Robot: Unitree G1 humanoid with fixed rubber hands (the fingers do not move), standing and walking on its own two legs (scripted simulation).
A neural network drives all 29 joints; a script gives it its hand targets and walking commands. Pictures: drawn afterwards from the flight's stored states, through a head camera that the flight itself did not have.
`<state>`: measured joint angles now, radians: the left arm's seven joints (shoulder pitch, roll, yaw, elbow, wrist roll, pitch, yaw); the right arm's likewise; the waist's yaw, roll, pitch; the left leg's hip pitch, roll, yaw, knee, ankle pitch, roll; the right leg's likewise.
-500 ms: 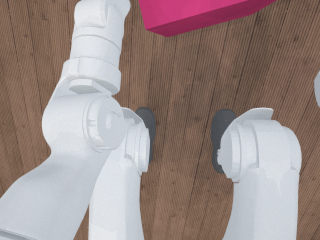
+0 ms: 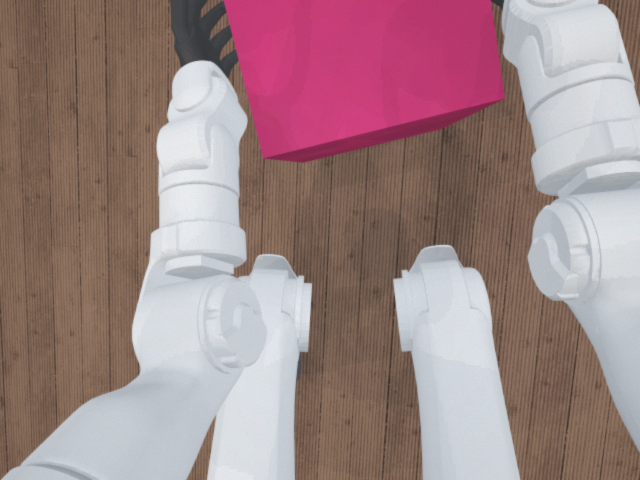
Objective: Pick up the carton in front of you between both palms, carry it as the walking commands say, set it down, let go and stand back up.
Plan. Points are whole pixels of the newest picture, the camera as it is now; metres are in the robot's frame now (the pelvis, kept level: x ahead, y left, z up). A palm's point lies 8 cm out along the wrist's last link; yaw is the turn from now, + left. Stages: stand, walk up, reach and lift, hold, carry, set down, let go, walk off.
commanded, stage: reach and lift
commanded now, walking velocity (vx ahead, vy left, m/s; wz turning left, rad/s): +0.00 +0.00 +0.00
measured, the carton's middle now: (355, 52) +0.55 -0.04 -0.17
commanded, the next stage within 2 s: none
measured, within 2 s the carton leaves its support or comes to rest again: neither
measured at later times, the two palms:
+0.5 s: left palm (93, 37) +0.50 +0.11 +0.06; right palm out of the picture +0.51 -0.19 +0.05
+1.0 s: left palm out of the picture +0.45 +0.12 +0.22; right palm out of the picture +0.44 -0.17 +0.21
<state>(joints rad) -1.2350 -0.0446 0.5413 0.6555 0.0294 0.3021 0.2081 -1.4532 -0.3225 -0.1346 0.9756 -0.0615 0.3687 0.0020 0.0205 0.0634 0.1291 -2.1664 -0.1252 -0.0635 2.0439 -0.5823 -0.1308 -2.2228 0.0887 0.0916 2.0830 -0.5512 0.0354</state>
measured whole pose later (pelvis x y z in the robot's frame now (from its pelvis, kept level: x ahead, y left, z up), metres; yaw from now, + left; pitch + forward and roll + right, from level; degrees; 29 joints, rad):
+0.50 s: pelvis +0.01 +0.01 +0.11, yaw -3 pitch +43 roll +3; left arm -1.00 -0.13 0.58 0.53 0.19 0.39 0.12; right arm -1.14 -0.12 -0.33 0.77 -0.24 0.43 0.02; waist 0.03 0.04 -0.14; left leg -1.91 -0.11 -0.09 1.67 -0.51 -0.10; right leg -1.95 0.10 0.11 1.68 -0.47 0.04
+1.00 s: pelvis +0.05 +0.01 +0.25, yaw -4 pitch +30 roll +1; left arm -0.65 -0.16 0.48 0.57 0.22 0.33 0.08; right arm -0.71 0.04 -0.36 0.68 -0.25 0.38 -0.01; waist 0.02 0.02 -0.21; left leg -1.28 -0.09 -0.12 1.21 -0.45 -0.05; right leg -1.31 0.09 0.12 1.22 -0.42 0.03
